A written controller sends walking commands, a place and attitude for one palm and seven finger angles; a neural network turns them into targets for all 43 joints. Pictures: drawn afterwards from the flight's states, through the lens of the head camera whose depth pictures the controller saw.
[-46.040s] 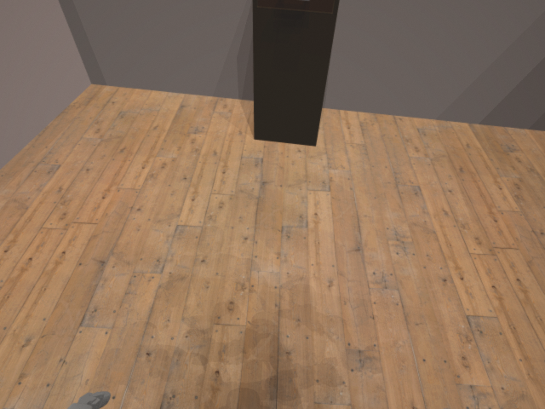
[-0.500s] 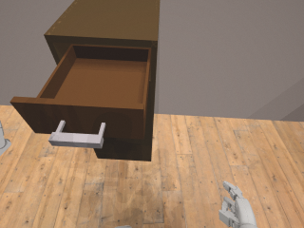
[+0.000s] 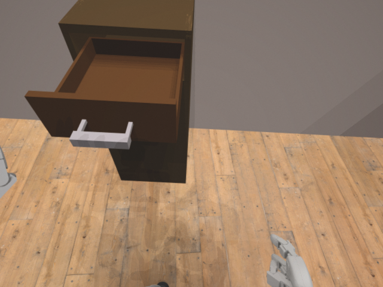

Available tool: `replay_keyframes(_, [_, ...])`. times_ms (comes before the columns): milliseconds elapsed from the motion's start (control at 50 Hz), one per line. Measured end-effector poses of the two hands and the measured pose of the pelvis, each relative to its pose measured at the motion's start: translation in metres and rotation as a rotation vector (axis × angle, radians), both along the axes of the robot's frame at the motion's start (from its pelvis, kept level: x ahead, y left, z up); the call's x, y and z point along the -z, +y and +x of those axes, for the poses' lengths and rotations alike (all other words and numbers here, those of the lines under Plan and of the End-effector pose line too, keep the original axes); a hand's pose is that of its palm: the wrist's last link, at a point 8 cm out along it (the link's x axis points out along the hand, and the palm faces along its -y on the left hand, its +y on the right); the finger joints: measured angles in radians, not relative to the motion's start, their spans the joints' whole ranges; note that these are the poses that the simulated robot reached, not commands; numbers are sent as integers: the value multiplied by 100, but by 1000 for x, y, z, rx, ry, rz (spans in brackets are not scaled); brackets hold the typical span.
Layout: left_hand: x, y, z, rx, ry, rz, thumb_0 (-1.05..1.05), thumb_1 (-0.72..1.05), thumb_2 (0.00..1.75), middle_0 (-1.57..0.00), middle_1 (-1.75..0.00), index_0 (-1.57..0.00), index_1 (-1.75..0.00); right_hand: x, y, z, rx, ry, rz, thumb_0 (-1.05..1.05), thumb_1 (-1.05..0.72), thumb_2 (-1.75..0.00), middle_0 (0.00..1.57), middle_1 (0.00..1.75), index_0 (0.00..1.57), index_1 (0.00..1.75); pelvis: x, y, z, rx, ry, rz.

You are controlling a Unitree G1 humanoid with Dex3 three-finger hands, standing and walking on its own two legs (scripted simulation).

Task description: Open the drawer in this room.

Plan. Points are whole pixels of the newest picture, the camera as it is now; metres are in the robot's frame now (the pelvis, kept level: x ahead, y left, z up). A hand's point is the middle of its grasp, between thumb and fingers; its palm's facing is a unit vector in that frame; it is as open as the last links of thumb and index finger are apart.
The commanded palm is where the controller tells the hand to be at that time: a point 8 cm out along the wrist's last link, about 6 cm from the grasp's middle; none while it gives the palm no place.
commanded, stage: stop stepping back and stand still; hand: left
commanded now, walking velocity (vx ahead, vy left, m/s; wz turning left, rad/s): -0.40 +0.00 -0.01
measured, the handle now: (104, 132) +0.43 +0.24 +0.05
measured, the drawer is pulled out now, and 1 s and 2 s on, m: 0.29 0.29 0.29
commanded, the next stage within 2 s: let the arm hang, fingers relaxed in 1.04 s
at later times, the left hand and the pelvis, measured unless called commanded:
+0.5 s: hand out of the picture +0.07 +0.20 +0.22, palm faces +0.49 -0.76 -0.43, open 7.4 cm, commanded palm -0.01 +0.24 +0.24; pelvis -0.12 -0.05 +0.01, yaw +3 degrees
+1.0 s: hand out of the picture +0.05 +0.16 +0.22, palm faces +0.43 -0.78 -0.46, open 7.4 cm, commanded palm -0.02 +0.22 +0.24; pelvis -0.14 -0.07 +0.00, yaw +3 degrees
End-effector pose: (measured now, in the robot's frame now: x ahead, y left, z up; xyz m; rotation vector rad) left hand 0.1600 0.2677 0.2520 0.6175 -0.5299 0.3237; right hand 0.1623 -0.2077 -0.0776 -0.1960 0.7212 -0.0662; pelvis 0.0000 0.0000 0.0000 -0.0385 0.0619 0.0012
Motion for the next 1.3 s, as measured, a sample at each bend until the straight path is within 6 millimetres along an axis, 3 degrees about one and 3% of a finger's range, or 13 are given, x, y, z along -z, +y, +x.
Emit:
replay_keyframes(100, [3,-32,-23,18,39,60,1,88,90,-21,-31,-21,-30,14,-20,-20,-6,-35,48,2,-90,-90,20,30,21,30,11,-25,-39,20,21,37])
replay_keyframes(180, [-2,-51,-49,29,94,93,1,88,90,-21,-31,-22,-30,13,-47,-50,29,24,49,2,-90,-90,20,30,21,30,2,-39,-58,21,18,59])
replay_keyframes(380, [6,-38,-101,-126,87,7,1,88,90,-22,-31,-22,-30,-2,-105,-108,102,37,-66,2,-91,-90,20,30,20,30,-7,-53,-91,-16,7,93])
replay_keyframes(500, [18,-37,-136,-107,63,-73,1,88,90,-21,-31,-21,-30,-13,-101,-130,65,25,-109,2,-91,-90,19,30,20,30,-5,-47,-120,-50,-10,75])
replay_keyframes(640, [-5,-35,-174,-70,-69,23,1,88,90,-21,-31,-22,-30,-10,-66,-148,43,-56,-54,2,-91,-90,20,30,20,30,2,-39,-138,-54,-44,59])
replay_keyframes(740, [-12,-26,-172,-154,-88,24,1,88,90,-21,-31,-21,-30,10,-43,-158,24,-32,52,2,-90,-90,20,30,21,30,3,-46,-140,-54,-56,49])
replay_keyframes(860, [28,-42,-153,-159,55,-67,1,89,90,-20,-31,-21,-30,36,-52,-164,-5,63,72,2,-90,-90,20,30,21,30,12,-62,-143,-55,-72,42])
replay_keyframes(920, [37,-58,-151,-102,101,-111,1,89,90,-21,-31,-21,-30,30,-70,-167,3,109,29,2,-90,-90,20,30,21,30,6,-65,-142,-51,-72,48])
replay_keyframes(1000, [22,-68,-153,-37,81,-44,1,88,90,-21,-31,-22,-30,8,-93,-162,38,92,-53,2,-90,-90,20,30,21,30,0,-67,-137,-42,-61,53])
replay_keyframes(1140, [-7,-52,-148,-38,-61,58,1,88,90,-22,-31,-22,-30,-10,-105,-134,76,10,-115,2,-91,-90,20,30,20,30,1,-59,-126,-38,-62,34])
replay_keyframes(1200, [46,-31,-117,-79,167,-34,0,89,90,-21,-31,-21,-30,-1,-103,-120,20,-15,-74,2,-91,-90,20,30,20,30,3,-53,-128,-48,-45,41])
replay_keyframes(1260, [158,-20,-98,-183,620,-242,0,90,90,-20,-30,-20,-30,19,-102,-117,11,12,-37,1,-91,-90,20,30,20,30,9,-51,-131,-50,-38,72])
replay_keyframes(1300, [235,-32,-111,-229,920,-360,0,90,90,-19,-30,-19,-30,32,-99,-124,13,49,-14,1,-91,-90,20,30,20,30,12,-54,-133,-46,-45,83])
